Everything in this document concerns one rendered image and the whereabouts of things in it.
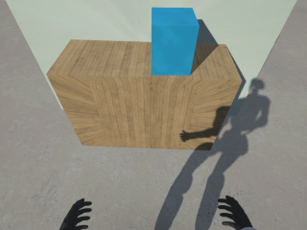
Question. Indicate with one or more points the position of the left robot hand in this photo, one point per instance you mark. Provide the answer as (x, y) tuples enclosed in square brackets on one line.
[(71, 219)]

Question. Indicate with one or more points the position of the carton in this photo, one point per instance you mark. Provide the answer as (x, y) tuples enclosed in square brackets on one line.
[(174, 38)]

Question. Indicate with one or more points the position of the pedestal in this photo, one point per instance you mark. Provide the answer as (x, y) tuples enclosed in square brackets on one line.
[(111, 98)]

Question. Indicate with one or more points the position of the right robot hand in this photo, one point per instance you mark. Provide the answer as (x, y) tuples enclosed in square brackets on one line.
[(238, 214)]

